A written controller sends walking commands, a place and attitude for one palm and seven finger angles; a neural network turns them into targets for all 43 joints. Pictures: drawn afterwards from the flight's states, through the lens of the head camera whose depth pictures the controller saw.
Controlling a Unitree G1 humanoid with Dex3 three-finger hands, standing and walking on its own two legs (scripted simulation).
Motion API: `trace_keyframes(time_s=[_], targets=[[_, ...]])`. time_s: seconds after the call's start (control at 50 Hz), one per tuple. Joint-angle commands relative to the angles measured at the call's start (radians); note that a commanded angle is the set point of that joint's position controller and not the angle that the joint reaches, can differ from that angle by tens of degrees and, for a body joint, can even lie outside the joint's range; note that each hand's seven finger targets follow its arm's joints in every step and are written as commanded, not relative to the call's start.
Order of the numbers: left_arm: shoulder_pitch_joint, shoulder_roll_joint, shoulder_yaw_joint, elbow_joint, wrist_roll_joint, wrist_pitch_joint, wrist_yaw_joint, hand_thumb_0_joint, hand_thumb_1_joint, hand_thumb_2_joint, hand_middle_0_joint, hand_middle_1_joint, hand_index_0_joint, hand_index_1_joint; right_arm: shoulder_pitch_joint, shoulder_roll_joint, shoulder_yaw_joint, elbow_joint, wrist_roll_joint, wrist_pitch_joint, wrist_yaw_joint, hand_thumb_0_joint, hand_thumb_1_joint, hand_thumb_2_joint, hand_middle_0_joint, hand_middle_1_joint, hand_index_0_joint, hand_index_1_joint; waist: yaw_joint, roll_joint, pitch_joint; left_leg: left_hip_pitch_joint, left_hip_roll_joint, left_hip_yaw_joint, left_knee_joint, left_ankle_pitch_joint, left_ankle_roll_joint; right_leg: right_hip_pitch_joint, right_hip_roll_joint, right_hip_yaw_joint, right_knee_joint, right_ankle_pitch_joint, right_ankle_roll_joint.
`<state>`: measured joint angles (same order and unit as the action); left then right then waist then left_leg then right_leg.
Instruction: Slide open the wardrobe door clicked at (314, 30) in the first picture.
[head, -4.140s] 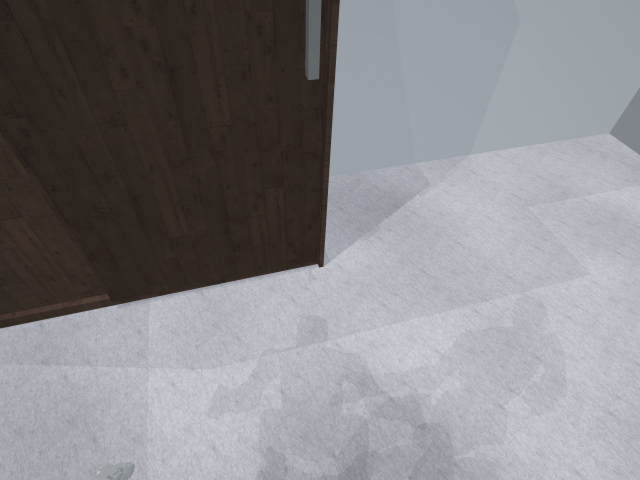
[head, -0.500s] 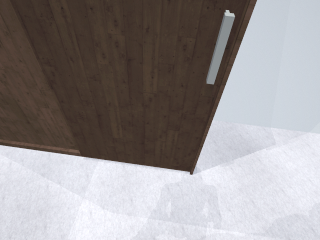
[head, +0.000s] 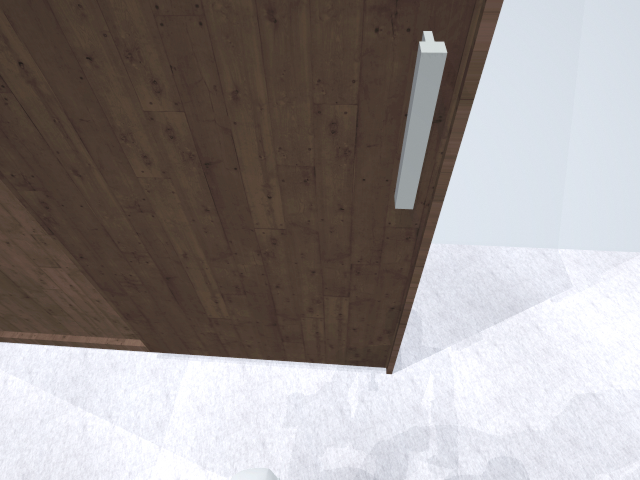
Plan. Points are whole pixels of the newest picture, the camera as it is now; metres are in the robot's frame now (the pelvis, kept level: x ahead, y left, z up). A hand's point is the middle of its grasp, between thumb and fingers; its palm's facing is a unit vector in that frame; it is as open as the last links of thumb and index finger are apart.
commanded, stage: come to a stop and stand still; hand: right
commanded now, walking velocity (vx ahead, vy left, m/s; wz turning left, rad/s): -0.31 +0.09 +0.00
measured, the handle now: (414, 129) +0.52 -0.11 +0.17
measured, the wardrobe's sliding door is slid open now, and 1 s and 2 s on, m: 0.00 0.00 0.00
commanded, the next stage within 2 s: look again from close up in 1.50 s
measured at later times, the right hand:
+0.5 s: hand out of the picture +0.07 -0.14 -0.16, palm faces +0.09 +0.96 -0.26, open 7.3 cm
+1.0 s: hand out of the picture -0.02 -0.15 -0.17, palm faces +0.05 +0.98 -0.20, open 7.4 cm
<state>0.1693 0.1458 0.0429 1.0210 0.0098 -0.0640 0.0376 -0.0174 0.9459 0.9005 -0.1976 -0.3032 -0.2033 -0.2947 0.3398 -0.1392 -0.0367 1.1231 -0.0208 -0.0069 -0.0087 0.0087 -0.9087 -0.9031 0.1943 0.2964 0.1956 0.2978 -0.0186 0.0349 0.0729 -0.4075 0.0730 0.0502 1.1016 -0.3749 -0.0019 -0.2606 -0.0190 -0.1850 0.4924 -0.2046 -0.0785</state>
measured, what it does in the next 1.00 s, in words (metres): steps on the spot: left foot, then right foot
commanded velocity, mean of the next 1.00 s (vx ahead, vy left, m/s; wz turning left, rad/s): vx -0.01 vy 0.00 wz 0.00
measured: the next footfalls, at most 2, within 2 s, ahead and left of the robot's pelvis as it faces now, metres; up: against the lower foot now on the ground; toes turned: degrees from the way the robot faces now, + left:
left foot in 0.24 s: +0.11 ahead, +0.16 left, +0.00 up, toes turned +5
right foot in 0.66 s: +0.00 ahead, -0.07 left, +0.00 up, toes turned -5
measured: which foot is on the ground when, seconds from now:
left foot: up 0.00-0.22, down 0.24-0.66, up 0.68-0.98, down 1.00-1.00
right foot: down 0.00-0.26, up 0.28-0.64, down 0.66-1.00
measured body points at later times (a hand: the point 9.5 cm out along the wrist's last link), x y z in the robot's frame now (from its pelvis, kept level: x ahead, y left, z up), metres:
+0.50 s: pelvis +0.00 +0.05 +0.00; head +0.04 +0.08 +0.45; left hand +0.05 +0.28 -0.17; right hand +0.07 -0.19 -0.13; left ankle +0.07 +0.15 -0.74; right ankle -0.05 -0.08 -0.67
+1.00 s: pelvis -0.02 +0.03 +0.00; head +0.01 +0.04 +0.45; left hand -0.05 +0.24 -0.16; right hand -0.03 -0.20 -0.16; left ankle -0.02 +0.13 -0.74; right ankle -0.06 -0.10 -0.74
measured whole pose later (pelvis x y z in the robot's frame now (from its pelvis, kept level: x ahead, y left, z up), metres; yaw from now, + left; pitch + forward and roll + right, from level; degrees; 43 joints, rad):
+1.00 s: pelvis -0.02 +0.03 +0.00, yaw -1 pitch +1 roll -1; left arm 0.34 0.11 0.01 1.11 0.02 -0.01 0.04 0.01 0.90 0.90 -0.20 -0.30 -0.20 -0.29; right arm 0.28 -0.16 -0.03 1.10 -0.02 0.01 -0.01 0.01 -0.91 -0.90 0.19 0.30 0.19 0.30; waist 0.01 0.01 0.03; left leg -0.24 0.02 0.06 0.49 -0.24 0.00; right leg -0.15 -0.02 -0.06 0.44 -0.30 0.02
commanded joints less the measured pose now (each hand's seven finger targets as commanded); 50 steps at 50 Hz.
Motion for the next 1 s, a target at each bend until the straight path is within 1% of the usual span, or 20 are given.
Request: trace_keyframes(time_s=[0.0,0.12,0.16,0.2,0.24,0.26,0.32,0.4,0.52,0.6,0.62,0.64,0.66,0.68,0.76,0.84,0.9,0.94,0.96,0.98], targets=[[0.066,0.094,0.002,-0.003,0.006,0.007,0.002,0.000,0.900,0.900,-0.200,-0.300,-0.200,-0.300,0.109,0.009,0.000,-0.020,0.002,0.019,-0.019,0.000,-0.900,-0.900,0.200,0.300,0.200,0.300,-0.015,-0.088,-0.071,0.087,0.024,-0.021,-0.207,0.061,-0.034,-0.017,-0.259,0.168,-0.218,0.464,-0.073],[0.069,0.135,0.028,0.009,0.007,0.051,0.003,0.000,0.900,0.900,-0.200,-0.300,-0.200,-0.300,0.012,-0.053,-0.012,-0.074,-0.003,0.038,-0.028,0.000,-0.900,-0.900,0.200,0.300,0.200,0.300,0.010,-0.215,-0.031,0.107,-0.004,0.020,-0.384,0.066,-0.034,0.011,-0.263,0.183,-0.158,0.449,-0.080],[0.074,0.144,0.035,0.008,0.010,0.061,0.003,0.000,0.900,0.900,-0.200,-0.300,-0.200,-0.300,0.012,-0.075,-0.021,-0.086,-0.004,0.032,-0.028,0.000,-0.900,-0.900,0.200,0.300,0.200,0.300,0.001,-0.198,-0.030,0.134,-0.009,0.019,-0.476,0.104,-0.025,0.025,-0.259,0.194,-0.101,0.466,-0.061],[0.075,0.138,0.041,0.002,0.006,0.071,-0.003,0.000,0.900,0.900,-0.200,-0.300,-0.200,-0.300,0.022,-0.106,-0.029,-0.092,-0.006,0.020,-0.030,0.000,-0.900,-0.900,0.200,0.300,0.200,0.300,-0.011,-0.130,-0.059,0.202,0.017,-0.009,-0.619,0.311,-0.016,0.012,-0.207,0.167,-0.008,0.333,-0.003],[0.125,0.059,0.036,-0.018,-0.004,0.081,-0.014,0.000,0.900,0.900,-0.200,-0.300,-0.200,-0.300,-0.013,-0.211,-0.042,-0.115,-0.015,0.004,-0.033,0.000,-0.900,-0.900,0.200,0.300,0.200,0.300,0.020,0.169,-0.086,0.245,0.276,-0.266,-0.694,0.811,0.107,-0.102,-0.017,0.051,0.225,-0.162,0.094],[0.108,0.057,0.038,-0.022,-0.004,0.096,-0.010,0.000,0.900,0.900,-0.200,-0.300,-0.200,-0.300,-0.001,-0.225,-0.043,-0.122,-0.009,0.006,-0.031,0.000,-0.900,-0.900,0.200,0.300,0.200,0.300,-0.009,0.157,-0.111,0.223,0.350,-0.265,-0.723,0.907,0.189,-0.101,0.009,0.111,0.384,-0.385,0.097],[0.099,0.080,0.045,-0.012,0.003,0.122,-0.009,0.000,0.900,0.900,-0.200,-0.300,-0.200,-0.300,-0.097,-0.184,-0.045,-0.148,-0.006,0.013,-0.040,0.000,-0.900,-0.900,0.200,0.300,0.200,0.300,0.014,0.155,-0.092,0.191,0.278,-0.213,-0.738,0.741,0.208,-0.178,0.003,0.205,0.655,-0.316,0.107],[0.090,0.095,0.043,-0.021,0.007,0.122,-0.020,0.000,0.900,0.900,-0.200,-0.300,-0.200,-0.300,-0.093,-0.190,-0.053,-0.165,-0.005,0.007,-0.046,0.000,-0.900,-0.900,0.200,0.300,0.200,0.300,-0.005,0.118,-0.135,0.272,0.258,-0.176,-0.737,0.639,0.180,-0.217,-0.008,0.203,0.638,-0.243,0.135],[0.078,0.074,0.027,-0.041,0.004,0.101,-0.036,0.000,0.900,0.900,-0.200,-0.300,-0.200,-0.300,-0.090,-0.220,-0.064,-0.171,-0.020,0.017,-0.036,0.000,-0.900,-0.900,0.200,0.300,0.200,0.300,-0.032,0.181,-0.104,0.199,0.230,-0.227,-0.845,0.110,0.164,-0.084,-0.010,0.144,0.274,-0.272,0.116],[0.256,0.059,0.011,0.028,0.006,0.078,-0.029,0.000,0.900,0.900,-0.200,-0.300,-0.200,-0.300,-0.151,-0.196,-0.053,-0.161,-0.004,0.025,-0.026,0.000,-0.900,-0.900,0.200,0.300,0.200,0.300,0.047,0.142,-0.119,0.033,0.127,-0.147,-0.816,-0.133,0.059,0.211,0.015,0.100,-0.090,-0.101,0.097],[0.278,0.099,0.014,0.032,0.011,0.069,-0.024,0.000,0.900,0.900,-0.200,-0.300,-0.200,-0.300,-0.150,-0.153,-0.042,-0.165,0.005,0.028,-0.022,0.000,-0.900,-0.900,0.200,0.300,0.200,0.300,0.052,-0.003,-0.102,-0.020,0.068,-0.098,-0.714,-0.150,0.019,0.218,-0.055,0.203,-0.193,-0.169,0.079],[0.245,0.156,0.025,0.016,0.021,0.062,-0.020,0.000,0.900,0.900,-0.200,-0.300,-0.200,-0.300,-0.127,-0.095,-0.029,-0.171,0.012,0.028,-0.015,0.000,-0.900,-0.900,0.200,0.300,0.200,0.300,0.039,-0.240,-0.059,-0.060,-0.017,-0.023,-0.550,-0.092,-0.020,0.122,-0.220,0.430,-0.324,-0.369,0.029],[0.174,0.194,0.024,-0.015,0.026,0.065,-0.015,0.000,0.900,0.900,-0.200,-0.300,-0.200,-0.300,-0.167,-0.079,-0.027,-0.177,0.006,0.030,-0.014,0.000,-0.900,-0.900,0.200,0.300,0.200,0.300,0.040,-0.304,0.054,-0.065,-0.040,0.013,-0.437,-0.058,-0.025,-0.053,-0.320,0.543,-0.433,-0.531,-0.029],[0.101,0.191,0.015,-0.034,0.029,0.064,-0.013,0.000,0.900,0.900,-0.200,-0.300,-0.200,-0.300,-0.163,-0.092,-0.033,-0.167,-0.001,0.030,-0.005,0.000,-0.900,-0.900,0.200,0.300,0.200,0.300,0.015,-0.268,0.075,-0.015,-0.022,-0.029,-0.343,-0.020,-0.019,-0.151,-0.326,0.547,-0.466,-0.565,-0.055],[0.104,0.143,0.002,-0.013,0.018,0.045,0.001,0.000,0.900,0.900,-0.200,-0.300,-0.200,-0.300,-0.077,-0.085,-0.032,-0.103,-0.011,0.025,0.012,0.000,-0.900,-0.900,0.200,0.300,0.200,0.300,-0.006,-0.180,0.114,-0.081,-0.035,-0.039,-0.190,0.047,-0.023,-0.048,-0.228,0.363,-0.389,-0.276,-0.033],[0.219,0.136,0.008,0.035,0.021,0.039,0.008,0.000,0.900,0.900,-0.200,-0.300,-0.200,-0.300,-0.135,-0.072,-0.014,-0.113,-0.002,0.008,0.012,0.000,-0.900,-0.900,0.200,0.300,0.200,0.300,0.057,-0.178,0.051,-0.087,-0.027,-0.005,-0.379,-0.008,-0.033,0.175,-0.234,0.329,-0.287,0.095,-0.056],[0.236,0.139,0.010,0.061,0.019,0.042,0.012,0.000,0.900,0.900,-0.200,-0.300,-0.200,-0.300,-0.098,-0.056,-0.008,-0.095,0.010,0.002,0.003,0.000,-0.900,-0.900,0.200,0.300,0.200,0.300,0.047,-0.201,-0.021,0.064,-0.044,0.012,-0.561,0.004,-0.026,0.198,-0.234,0.318,-0.181,0.362,-0.058],[0.225,0.127,0.011,0.071,0.006,0.042,0.011,0.000,0.900,0.900,-0.200,-0.300,-0.200,-0.300,-0.004,-0.071,-0.009,-0.053,0.010,-0.008,-0.004,0.000,-0.900,-0.900,0.200,0.300,0.200,0.300,0.011,-0.139,-0.078,0.245,-0.035,0.002,-0.753,0.236,-0.018,0.141,-0.180,0.265,-0.084,0.332,-0.001],[0.058,0.131,-0.001,0.007,-0.013,0.018,-0.005,0.000,0.900,0.900,-0.200,-0.300,-0.200,-0.300,0.116,-0.124,-0.004,0.018,-0.001,-0.030,-0.056,0.000,-0.900,-0.900,0.200,0.300,0.200,0.300,-0.067,-0.053,-0.025,0.239,0.072,-0.147,-0.767,0.552,0.003,0.001,-0.133,0.155,0.149,0.181,0.074],[0.118,0.036,-0.018,-0.031,-0.002,0.038,-0.015,0.000,0.900,0.900,-0.200,-0.300,-0.200,-0.300,0.081,-0.159,0.007,-0.014,0.002,-0.043,-0.047,0.000,-0.900,-0.900,0.200,0.300,0.200,0.300,0.009,0.105,-0.010,0.209,0.165,-0.228,-0.815,0.428,0.052,-0.084,-0.040,0.152,0.187,-0.241,0.080]])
